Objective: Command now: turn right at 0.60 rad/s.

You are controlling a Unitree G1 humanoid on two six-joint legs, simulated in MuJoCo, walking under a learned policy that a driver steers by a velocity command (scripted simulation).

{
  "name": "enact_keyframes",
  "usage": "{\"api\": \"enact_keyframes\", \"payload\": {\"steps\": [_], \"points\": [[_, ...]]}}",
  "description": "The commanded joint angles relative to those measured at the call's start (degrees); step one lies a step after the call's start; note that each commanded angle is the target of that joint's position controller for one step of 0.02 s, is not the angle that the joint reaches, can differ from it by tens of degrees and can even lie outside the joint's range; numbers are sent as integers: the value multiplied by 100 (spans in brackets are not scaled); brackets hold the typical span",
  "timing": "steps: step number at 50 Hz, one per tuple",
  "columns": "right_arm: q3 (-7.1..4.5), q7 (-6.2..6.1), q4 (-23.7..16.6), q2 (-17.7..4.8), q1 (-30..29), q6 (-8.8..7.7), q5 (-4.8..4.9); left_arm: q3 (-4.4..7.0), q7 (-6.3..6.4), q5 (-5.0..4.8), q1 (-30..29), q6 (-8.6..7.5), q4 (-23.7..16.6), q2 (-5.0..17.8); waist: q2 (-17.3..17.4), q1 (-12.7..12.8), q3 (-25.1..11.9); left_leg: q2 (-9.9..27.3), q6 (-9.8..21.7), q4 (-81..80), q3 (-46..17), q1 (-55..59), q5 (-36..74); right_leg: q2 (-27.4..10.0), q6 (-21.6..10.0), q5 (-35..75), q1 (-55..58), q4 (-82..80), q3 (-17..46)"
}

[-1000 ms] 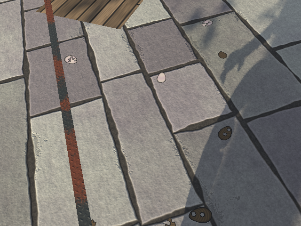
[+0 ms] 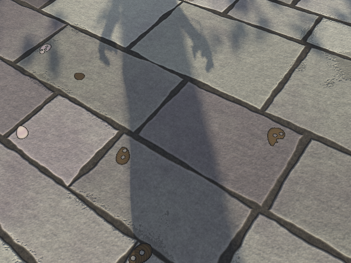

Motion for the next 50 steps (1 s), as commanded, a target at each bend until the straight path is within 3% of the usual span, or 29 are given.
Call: {"api": "enact_keyframes", "payload": {"steps": [1,4,8,11,12,13,14,15,17,18,20,23,26,29,31,32,33,34,35,36,38,40,41,43,45,50], "points": [[-62,4,-412,-353,-146,-84,0,312,72,-10,-121,-48,-404,1040,-955,34,-842,-32,-69,-730,-190,-126,128,-1298,-1022,1376,904,-551,1516],[-57,51,-457,-366,-198,-124,25,336,46,0,-157,-6,-420,1098,-1032,89,-763,-141,-35,-1310,-234,237,16,-1251,-1036,960,627,-499,1848],[-83,133,-508,-417,-100,-221,69,341,-10,-39,-276,49,-447,1093,-1119,81,-821,-267,82,-2039,-259,679,-80,-1180,-980,1285,641,-284,2355],[-128,185,-408,-426,348,-297,48,314,17,-144,-508,102,-486,1003,-1043,-219,-925,-210,287,-3609,-156,1643,1037,-851,-626,1227,437,110,2391],[-199,157,-405,-702,507,-292,-23,260,32,-121,-325,99,-476,804,-587,-159,-1070,504,548,-3863,-676,2335,1547,-555,-309,259,-59,612,2075],[-271,113,-484,-1172,275,-227,-106,199,18,-66,106,75,-482,546,977,251,-946,1673,1258,-3980,-1949,2764,2709,389,101,-1836,-1123,1778,906],[-242,124,-503,-1006,355,-236,-225,345,42,-38,18,26,-489,1010,1279,32,-808,2358,2068,-4137,-2715,2367,2958,424,404,-2746,-1637,3130,454],[-145,95,-600,-725,130,-249,-177,462,41,-52,103,27,-383,1296,805,115,-692,2237,2076,-4094,-2310,2209,2755,116,534,-2370,-1680,3895,483],[-58,23,-677,-433,-213,-218,-45,468,57,-79,196,132,-173,1107,546,172,-484,1544,1616,-4007,-1308,2168,2229,9,725,-1672,-1814,4375,337],[-33,-12,-675,-411,-193,-202,-10,429,42,-92,186,170,-171,958,567,113,-426,1458,1613,-3996,-1061,2223,2417,-21,808,-1466,-1918,4520,266],[-33,-67,-637,-452,14,-139,-55,352,7,-146,-30,172,-276,739,673,-38,-429,1305,1659,-4045,-621,2404,2617,-102,904,-1237,-1954,4180,-62],[-99,-90,-580,-624,312,-65,-76,263,-29,-121,-369,151,-448,586,780,-288,-613,1519,1793,-4002,-477,2954,2914,-343,983,-1275,-1935,3339,-243],[-167,-10,-572,-836,226,-22,-17,167,-84,-52,-396,141,-505,443,817,-299,-740,1596,1806,-3951,-218,2670,3189,-438,887,-1393,-1118,2391,-493],[-173,83,-500,-910,225,-24,100,187,-107,-58,-199,160,-429,522,880,-224,-769,1665,1767,-3773,-191,2562,3289,-311,715,-1184,-507,1445,-683],[-127,102,-450,-847,95,-33,217,202,-129,-46,186,161,-253,492,765,45,-777,1551,1509,-3390,-48,2310,3045,-183,439,-136,302,32,-822],[-49,118,-308,-643,369,-68,227,228,-110,-32,280,160,-212,600,507,75,-796,1386,1154,-3119,132,1918,2548,-205,268,573,978,-626,-663],[89,156,-297,-267,606,-117,-5,290,-48,-23,397,155,-257,950,-545,-45,-1108,947,584,-2201,590,1141,1082,-1103,30,2210,1965,-637,494],[200,157,-507,-28,457,-145,-161,276,-25,141,129,108,-402,1212,-1774,-133,-1039,345,118,-1374,754,199,-1338,-2335,-1013,3036,1748,-532,1819],[64,83,-513,-471,86,-102,-47,199,-71,222,196,-6,-366,860,-1223,246,-1060,413,2,-540,246,243,-1708,-2381,-1521,2720,1300,-591,1765],[12,77,-477,-567,119,-65,46,123,-89,221,17,-98,-254,701,-1156,108,-887,446,3,-201,111,218,-1505,-2086,-1373,2452,1124,-619,1351],[-40,25,-292,-592,304,4,8,117,-86,102,-353,-174,-176,684,-1078,-4,-681,463,-39,-146,32,96,-948,-1686,-990,2159,1059,-617,926],[-22,24,-188,-477,505,25,13,42,-60,102,-481,-191,-97,526,-975,-124,-727,392,-117,-133,66,502,-514,-1516,-970,2740,802,-570,607],[20,44,-142,-368,626,20,22,22,-49,88,-415,-186,-26,432,-942,-122,-877,401,-124,-440,137,618,-301,-1409,-943,2023,893,-681,522],[78,80,-196,-306,342,-19,70,94,-41,27,-133,-153,123,626,-1064,174,-670,304,-46,-948,354,487,-170,-1357,-964,-305,977,-1096,789],[72,96,-328,-409,45,-98,127,146,-33,7,47,-153,238,797,-1139,320,-299,289,130,-1281,330,171,-326,-1566,-1044,-1636,1013,-1432,1326],[120,209,-264,-325,166,-382,144,169,-70,-85,69,-283,385,851,-889,226,-125,278,532,-2219,374,606,-277,-1684,-1066,-1818,813,-1539,1462]]}}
